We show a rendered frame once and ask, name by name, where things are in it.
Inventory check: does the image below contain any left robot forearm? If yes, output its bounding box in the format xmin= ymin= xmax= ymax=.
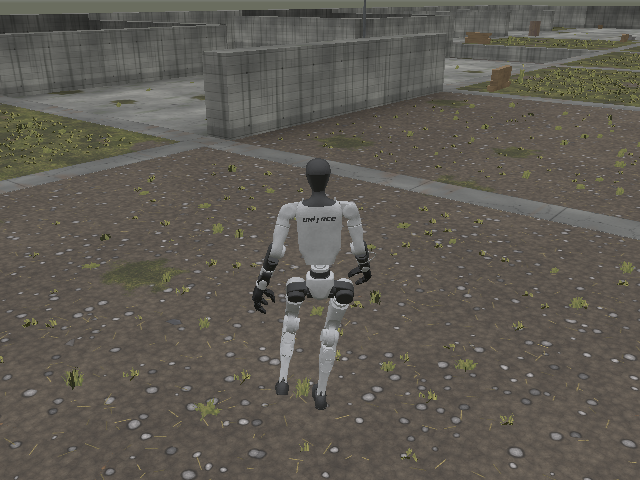
xmin=256 ymin=243 xmax=279 ymax=290

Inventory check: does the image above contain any left robot thigh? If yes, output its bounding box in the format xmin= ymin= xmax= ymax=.
xmin=285 ymin=277 xmax=307 ymax=333

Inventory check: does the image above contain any robot right upper arm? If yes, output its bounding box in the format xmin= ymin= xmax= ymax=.
xmin=339 ymin=201 xmax=366 ymax=255

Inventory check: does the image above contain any right robot forearm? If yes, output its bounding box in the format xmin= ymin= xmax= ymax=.
xmin=355 ymin=240 xmax=370 ymax=272

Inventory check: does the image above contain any robot left shin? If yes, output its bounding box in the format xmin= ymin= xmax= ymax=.
xmin=279 ymin=315 xmax=296 ymax=383

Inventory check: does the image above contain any robot left upper arm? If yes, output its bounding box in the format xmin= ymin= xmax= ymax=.
xmin=269 ymin=202 xmax=298 ymax=259

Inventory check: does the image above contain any robot left hand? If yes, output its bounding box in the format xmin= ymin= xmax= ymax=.
xmin=252 ymin=286 xmax=275 ymax=314

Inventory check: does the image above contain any robot right hand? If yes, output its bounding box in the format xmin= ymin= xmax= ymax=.
xmin=348 ymin=266 xmax=372 ymax=285

